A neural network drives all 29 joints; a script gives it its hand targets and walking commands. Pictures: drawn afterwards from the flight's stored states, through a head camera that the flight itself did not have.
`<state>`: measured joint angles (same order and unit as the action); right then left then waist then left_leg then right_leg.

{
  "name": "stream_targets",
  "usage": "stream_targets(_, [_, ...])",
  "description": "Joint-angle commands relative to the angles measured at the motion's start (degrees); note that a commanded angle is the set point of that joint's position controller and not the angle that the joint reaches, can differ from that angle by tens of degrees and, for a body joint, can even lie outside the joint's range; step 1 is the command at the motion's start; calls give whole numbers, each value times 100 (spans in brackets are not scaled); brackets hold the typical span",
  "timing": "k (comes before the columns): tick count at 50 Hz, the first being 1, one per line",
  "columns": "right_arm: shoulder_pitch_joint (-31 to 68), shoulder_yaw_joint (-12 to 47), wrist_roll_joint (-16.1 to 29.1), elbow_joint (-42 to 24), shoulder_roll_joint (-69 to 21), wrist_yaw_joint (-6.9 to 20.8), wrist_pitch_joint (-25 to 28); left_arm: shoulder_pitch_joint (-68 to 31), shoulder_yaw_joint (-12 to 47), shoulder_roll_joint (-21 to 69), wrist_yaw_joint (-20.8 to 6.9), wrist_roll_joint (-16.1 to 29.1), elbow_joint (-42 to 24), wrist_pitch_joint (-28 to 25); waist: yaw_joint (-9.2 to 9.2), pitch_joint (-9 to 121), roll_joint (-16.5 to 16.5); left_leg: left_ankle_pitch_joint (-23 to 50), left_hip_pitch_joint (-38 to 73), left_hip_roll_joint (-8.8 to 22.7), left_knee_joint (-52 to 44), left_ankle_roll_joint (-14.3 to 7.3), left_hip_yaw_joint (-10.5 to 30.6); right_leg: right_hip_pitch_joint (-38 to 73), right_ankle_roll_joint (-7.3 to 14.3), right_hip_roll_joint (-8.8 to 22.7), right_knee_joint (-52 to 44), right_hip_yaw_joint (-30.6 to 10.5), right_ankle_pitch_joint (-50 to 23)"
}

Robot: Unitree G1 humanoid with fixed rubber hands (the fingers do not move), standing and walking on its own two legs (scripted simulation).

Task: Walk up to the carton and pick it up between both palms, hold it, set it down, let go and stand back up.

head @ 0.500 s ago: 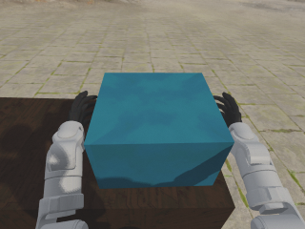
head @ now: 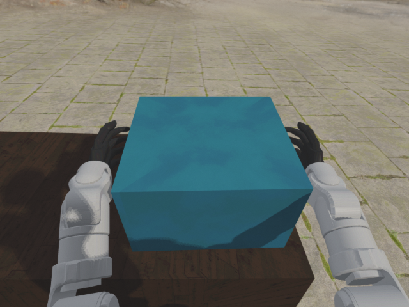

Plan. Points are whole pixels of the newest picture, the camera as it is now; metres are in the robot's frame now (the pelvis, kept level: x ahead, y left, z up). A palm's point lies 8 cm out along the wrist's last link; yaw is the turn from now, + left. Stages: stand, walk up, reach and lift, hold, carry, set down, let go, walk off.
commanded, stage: hold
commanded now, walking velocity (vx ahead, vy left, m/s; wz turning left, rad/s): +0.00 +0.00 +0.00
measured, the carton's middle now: (207, 167) +0.39 +0.01 +0.13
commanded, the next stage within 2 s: set down in 1.66 s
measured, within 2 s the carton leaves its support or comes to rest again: neither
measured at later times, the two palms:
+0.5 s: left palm (102, 162) +0.35 +0.20 +0.18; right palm (310, 163) +0.35 -0.19 +0.18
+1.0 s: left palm (103, 163) +0.35 +0.20 +0.18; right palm (309, 164) +0.36 -0.19 +0.18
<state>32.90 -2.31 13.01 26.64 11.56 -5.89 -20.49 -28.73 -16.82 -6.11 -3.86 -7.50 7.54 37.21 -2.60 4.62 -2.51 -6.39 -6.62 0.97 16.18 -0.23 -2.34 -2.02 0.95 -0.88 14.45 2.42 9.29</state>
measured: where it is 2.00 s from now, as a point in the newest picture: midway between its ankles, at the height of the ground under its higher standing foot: outside the picture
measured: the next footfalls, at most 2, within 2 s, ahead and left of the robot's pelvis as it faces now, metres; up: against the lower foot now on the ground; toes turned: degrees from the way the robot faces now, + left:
none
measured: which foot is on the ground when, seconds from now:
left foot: down 0.00-1.00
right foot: down 0.00-1.00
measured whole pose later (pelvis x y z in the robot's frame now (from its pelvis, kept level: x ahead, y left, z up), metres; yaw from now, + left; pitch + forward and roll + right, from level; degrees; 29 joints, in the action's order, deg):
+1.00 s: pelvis +0.00 +0.00 +0.00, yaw +0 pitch -3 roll +0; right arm 32.4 -2.0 13.3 26.8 11.9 -5.4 -19.7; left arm -27.8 -16.1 -5.9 -3.2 -7.6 6.6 37.1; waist -2.8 4.4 -2.7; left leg -6.7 -6.5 0.8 16.3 -0.4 -2.5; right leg -1.7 0.8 -0.7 14.0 2.2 9.3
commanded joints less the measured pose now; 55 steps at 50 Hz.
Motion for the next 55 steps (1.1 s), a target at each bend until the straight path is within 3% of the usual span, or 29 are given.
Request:
stream_targets(1, [4293, 2094, 446, -1987, -3490, 667, 367, -3577, 2884, 3036, -658, 700, -995, -342, -29, 1819, 288, 1126, 1256, -225, 78, 24, 166, -222, -191, -109, -166, -131, -1369])
stream_targets(26, [4422, 1977, 394, -1808, -3426, 761, 457, -3651, 2926, 3132, -588, 671, -885, -386, -22, 1813, 386, 963, 1275, -185, 24, 37, 180, -346, -138, -120, -236, -114, -980])
stream_targets(55, [4163, 2195, 506, -2175, -3412, 699, 420, -3364, 3002, 3096, -600, 694, -1242, -342, -31, 1880, 361, 1461, 1442, -216, 147, 80, 192, -177, -179, -139, -164, -134, -1644])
